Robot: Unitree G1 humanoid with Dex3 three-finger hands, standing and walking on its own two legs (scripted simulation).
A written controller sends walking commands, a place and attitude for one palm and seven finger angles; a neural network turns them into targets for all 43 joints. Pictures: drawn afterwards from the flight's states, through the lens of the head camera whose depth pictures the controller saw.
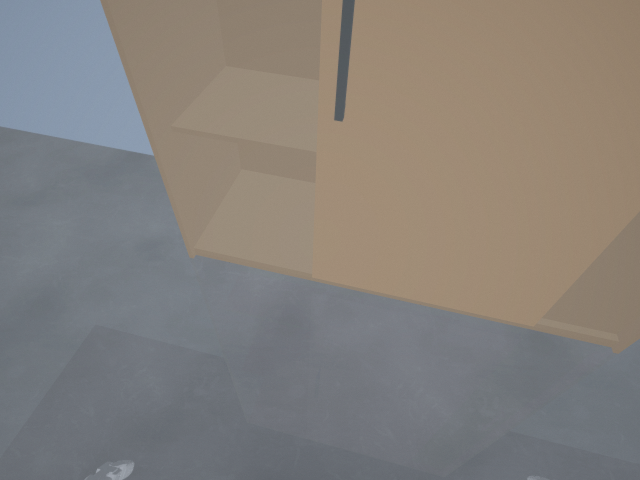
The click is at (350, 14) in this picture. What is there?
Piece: wardrobe's sliding door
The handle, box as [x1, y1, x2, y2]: [334, 0, 354, 120]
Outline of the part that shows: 354,0 343,0 334,116 334,119 336,120 342,120 344,112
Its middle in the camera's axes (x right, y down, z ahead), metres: +0.05 -0.39 +0.79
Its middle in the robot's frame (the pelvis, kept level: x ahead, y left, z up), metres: +0.88 +0.01 +0.14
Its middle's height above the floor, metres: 0.91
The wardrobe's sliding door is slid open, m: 0.49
